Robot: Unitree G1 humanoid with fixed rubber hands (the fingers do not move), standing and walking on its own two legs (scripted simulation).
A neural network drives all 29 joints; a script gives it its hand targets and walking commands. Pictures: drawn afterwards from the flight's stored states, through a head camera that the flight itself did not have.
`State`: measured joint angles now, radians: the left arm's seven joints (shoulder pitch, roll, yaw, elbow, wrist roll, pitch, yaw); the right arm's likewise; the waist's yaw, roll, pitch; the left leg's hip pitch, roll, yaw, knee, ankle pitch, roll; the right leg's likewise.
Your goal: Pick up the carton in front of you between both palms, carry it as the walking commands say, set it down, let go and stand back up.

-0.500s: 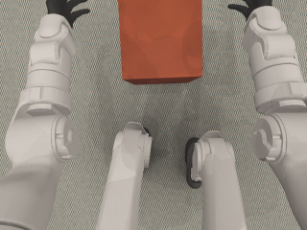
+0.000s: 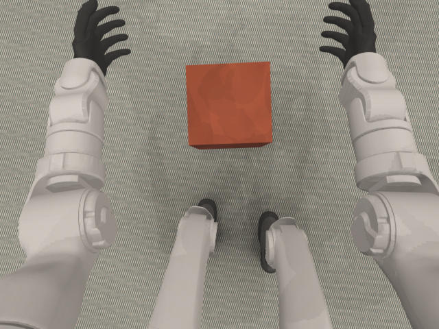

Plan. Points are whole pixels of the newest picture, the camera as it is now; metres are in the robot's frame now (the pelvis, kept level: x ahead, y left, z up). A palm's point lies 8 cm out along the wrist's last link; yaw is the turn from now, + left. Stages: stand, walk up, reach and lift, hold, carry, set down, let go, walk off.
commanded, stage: set down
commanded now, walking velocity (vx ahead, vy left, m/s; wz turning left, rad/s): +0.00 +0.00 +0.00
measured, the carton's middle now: (228, 112) +0.51 +0.06 -0.48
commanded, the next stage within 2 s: let go in 0.02 s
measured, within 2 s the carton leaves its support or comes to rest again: neither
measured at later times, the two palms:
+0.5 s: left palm (35, 123) +0.39 +0.27 +0.01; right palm (430, 132) +0.42 -0.17 +0.01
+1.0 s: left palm out of the picture +0.24 +0.22 +0.10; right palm out of the picture +0.27 -0.24 +0.10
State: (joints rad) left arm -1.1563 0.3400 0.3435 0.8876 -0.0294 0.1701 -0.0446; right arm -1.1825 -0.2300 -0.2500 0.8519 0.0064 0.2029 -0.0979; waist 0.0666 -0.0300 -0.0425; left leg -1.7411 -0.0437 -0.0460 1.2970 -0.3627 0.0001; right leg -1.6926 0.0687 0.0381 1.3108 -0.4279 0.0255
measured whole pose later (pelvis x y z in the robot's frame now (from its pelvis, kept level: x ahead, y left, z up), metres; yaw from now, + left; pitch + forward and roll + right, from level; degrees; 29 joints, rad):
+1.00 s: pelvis +0.10 -0.02 +0.17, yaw +2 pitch +2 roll +1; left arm 0.23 0.21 0.04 0.44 -0.01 0.04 -0.07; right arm 0.21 -0.21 -0.05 0.45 0.00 0.04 0.05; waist 0.01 -0.01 0.05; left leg -0.23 -0.03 -0.06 0.42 -0.23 -0.01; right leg -0.19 0.04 0.06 0.45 -0.28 -0.02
